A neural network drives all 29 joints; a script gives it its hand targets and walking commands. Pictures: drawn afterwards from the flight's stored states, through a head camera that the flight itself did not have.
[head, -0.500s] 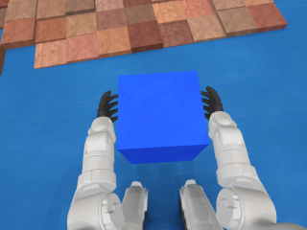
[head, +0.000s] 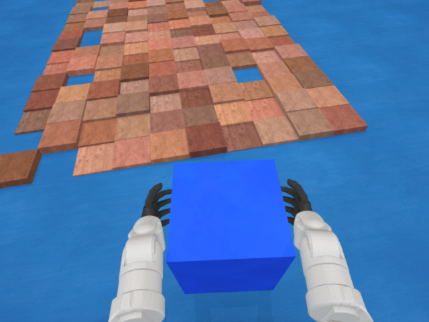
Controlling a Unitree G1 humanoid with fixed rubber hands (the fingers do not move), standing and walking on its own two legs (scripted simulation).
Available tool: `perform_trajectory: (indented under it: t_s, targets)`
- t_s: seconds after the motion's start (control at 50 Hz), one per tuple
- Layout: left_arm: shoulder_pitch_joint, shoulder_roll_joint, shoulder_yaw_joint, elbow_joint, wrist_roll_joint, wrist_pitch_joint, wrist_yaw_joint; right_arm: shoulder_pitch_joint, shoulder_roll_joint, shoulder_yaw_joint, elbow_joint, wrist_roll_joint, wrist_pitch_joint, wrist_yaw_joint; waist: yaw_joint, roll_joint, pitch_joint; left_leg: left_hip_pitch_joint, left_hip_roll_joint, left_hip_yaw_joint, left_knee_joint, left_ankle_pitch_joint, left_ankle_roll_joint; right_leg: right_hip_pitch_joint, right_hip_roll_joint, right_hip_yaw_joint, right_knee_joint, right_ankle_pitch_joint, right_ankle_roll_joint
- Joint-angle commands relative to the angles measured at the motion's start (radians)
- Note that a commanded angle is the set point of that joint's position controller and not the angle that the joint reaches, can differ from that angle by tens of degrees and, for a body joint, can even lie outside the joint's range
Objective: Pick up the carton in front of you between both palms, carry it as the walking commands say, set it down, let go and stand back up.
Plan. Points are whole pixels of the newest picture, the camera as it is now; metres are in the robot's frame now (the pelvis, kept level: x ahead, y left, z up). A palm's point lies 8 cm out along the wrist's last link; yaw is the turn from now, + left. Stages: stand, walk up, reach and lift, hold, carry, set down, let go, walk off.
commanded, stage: reach and lift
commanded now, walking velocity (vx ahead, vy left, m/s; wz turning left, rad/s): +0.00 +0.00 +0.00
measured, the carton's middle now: (226, 230) +0.32 +0.00 -0.07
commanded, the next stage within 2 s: hold in 1.10 s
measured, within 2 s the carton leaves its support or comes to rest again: neither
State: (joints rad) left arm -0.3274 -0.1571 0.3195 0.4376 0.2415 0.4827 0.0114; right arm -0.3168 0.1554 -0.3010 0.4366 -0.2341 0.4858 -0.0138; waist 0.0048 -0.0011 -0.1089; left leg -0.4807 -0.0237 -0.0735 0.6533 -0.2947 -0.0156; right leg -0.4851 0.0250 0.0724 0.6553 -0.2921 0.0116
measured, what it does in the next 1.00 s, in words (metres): stands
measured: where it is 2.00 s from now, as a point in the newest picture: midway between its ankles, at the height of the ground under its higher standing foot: outside the picture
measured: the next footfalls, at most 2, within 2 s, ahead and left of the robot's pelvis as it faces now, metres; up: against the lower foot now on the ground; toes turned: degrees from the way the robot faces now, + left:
none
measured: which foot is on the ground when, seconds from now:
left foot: down 0.00-1.00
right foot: down 0.00-1.00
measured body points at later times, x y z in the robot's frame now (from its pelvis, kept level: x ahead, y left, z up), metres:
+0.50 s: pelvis -0.01 +0.00 +0.02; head -0.03 +0.00 +0.47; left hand +0.31 +0.15 +0.04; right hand +0.31 -0.15 +0.04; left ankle +0.02 +0.13 -0.72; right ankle +0.02 -0.13 -0.72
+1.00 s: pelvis +0.01 +0.00 +0.02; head -0.01 +0.00 +0.47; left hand +0.31 +0.15 +0.05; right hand +0.31 -0.15 +0.05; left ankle +0.02 +0.13 -0.72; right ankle +0.02 -0.13 -0.72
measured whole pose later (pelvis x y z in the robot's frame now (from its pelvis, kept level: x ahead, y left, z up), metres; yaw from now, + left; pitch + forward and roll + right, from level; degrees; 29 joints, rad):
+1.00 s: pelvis +0.01 +0.00 +0.02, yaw +0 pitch -5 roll +0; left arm -0.25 -0.15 0.22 0.26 0.28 0.68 -0.01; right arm -0.24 0.15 -0.21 0.26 -0.27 0.69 0.01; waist 0.00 0.00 0.02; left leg -0.07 -0.01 -0.08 0.37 -0.20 -0.01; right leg -0.08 0.02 0.08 0.36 -0.20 0.01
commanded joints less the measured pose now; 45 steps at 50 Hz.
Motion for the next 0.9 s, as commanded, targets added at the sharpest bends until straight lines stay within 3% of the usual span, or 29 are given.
perform_trajectory:
  t_s: [0.0,0.16,0.24,0.34,0.5,0.88]
  targets:
    - [-0.423,-0.995,-0.619,-0.003,-0.179,0.055,-0.250,-0.465,0.980,0.610,-0.042,0.183,0.043,0.240,-0.004,0.008,-0.259,0.305,-0.076,-0.011,-0.188,0.293,0.007,0.316,0.070,0.005,-0.194,0.287,-0.009]
    - [-0.461,-0.944,-0.529,0.024,-0.139,0.108,-0.269,-0.487,0.942,0.510,0.002,0.141,0.107,0.256,-0.010,-0.006,-0.036,0.295,-0.063,0.004,-0.270,0.070,0.022,0.317,0.056,-0.007,-0.273,0.076,-0.014]
    - [-0.549,-0.961,-0.513,0.024,-0.135,0.100,-0.279,-0.569,0.964,0.502,0.005,0.140,0.101,0.270,-0.004,0.001,-0.046,0.298,-0.060,0.013,-0.266,0.018,0.029,0.323,0.053,-0.010,-0.267,0.027,-0.018]
    - [-0.592,-0.995,-0.561,-0.022,-0.159,0.097,-0.283,-0.620,0.991,0.553,-0.045,0.164,0.093,0.276,-0.002,0.011,-0.152,0.347,-0.059,0.010,-0.259,0.092,0.021,0.377,0.059,-0.008,-0.259,0.100,-0.016]
    - [-0.525,-0.960,-0.547,-0.022,-0.150,0.116,-0.272,-0.554,0.949,0.537,-0.051,0.143,0.109,0.267,-0.007,0.003,-0.136,0.386,-0.063,0.011,-0.286,0.144,0.014,0.399,0.066,-0.010,-0.284,0.142,-0.010]
    - [-0.346,-0.920,-0.616,-0.200,-0.193,0.164,-0.249,-0.376,0.917,0.607,-0.222,0.192,0.158,0.247,-0.003,0.004,-0.140,0.474,-0.073,0.001,-0.313,0.377,0.003,0.482,0.077,0.001,-0.316,0.364,0.001]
